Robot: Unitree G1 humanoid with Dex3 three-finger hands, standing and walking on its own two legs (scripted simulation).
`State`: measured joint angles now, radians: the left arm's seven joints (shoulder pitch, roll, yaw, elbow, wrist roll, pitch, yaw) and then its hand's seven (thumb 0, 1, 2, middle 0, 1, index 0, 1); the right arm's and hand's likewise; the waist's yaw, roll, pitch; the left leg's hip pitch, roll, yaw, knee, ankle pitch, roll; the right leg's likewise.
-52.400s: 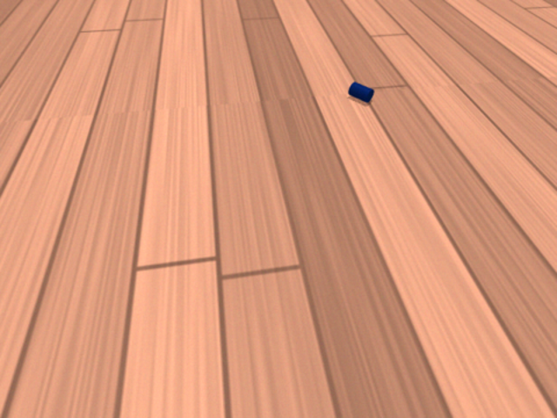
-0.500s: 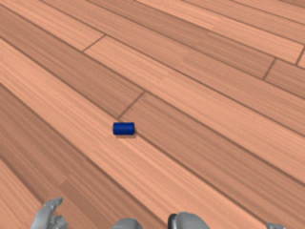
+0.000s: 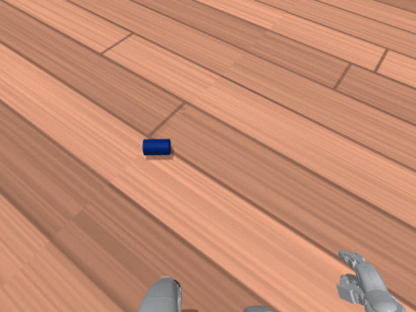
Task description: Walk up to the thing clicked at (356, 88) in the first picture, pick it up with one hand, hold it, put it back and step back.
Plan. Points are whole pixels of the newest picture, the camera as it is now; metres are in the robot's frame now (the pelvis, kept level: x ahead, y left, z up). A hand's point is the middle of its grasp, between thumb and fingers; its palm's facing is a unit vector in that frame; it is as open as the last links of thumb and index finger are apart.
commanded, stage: step back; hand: left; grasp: from above
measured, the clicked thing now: (157, 147) +0.91 +0.29 -0.71
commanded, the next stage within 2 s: stand in 1.58 s
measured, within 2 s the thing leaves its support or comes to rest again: neither
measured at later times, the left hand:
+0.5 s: hand out of the picture -0.06 +0.24 -0.13, palm faces +0.09 -0.93 -0.37, open 7.3 cm
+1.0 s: hand out of the picture -0.21 +0.26 -0.14, palm faces +0.10 -0.91 -0.40, open 7.3 cm
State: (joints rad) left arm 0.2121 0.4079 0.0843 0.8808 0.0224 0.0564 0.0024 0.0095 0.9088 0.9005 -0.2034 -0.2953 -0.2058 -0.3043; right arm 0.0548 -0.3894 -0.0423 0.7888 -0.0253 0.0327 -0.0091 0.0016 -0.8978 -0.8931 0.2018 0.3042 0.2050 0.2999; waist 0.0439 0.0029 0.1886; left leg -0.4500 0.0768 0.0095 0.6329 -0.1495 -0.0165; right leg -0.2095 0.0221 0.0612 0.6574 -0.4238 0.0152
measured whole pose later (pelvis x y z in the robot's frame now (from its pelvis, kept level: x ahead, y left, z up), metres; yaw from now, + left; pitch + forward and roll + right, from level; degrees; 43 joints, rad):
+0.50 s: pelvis -0.16 -0.03 +0.01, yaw +7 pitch -2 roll +0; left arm 0.10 0.38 0.05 0.83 0.01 0.08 0.02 0.01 0.91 0.90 -0.21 -0.30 -0.21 -0.30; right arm 0.20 -0.35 -0.03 0.89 -0.04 0.04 -0.01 0.01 -0.90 -0.89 0.20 0.30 0.20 0.30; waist -0.02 -0.03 0.16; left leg -0.27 0.00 -0.04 0.60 -0.29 0.02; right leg -0.47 0.06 0.06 1.08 -0.52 -0.01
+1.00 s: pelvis -0.22 -0.02 +0.01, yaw +6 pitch -2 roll +1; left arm 0.26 0.40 0.05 0.98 0.03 -0.01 -0.01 0.01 0.90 0.90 -0.21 -0.30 -0.21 -0.31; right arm 0.22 -0.38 -0.07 0.99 -0.04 0.00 0.03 0.01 -0.90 -0.89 0.20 0.30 0.20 0.30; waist 0.04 -0.03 0.08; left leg -0.26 -0.02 0.00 0.57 -0.26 0.00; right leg -0.23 -0.06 0.04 0.67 -0.40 -0.01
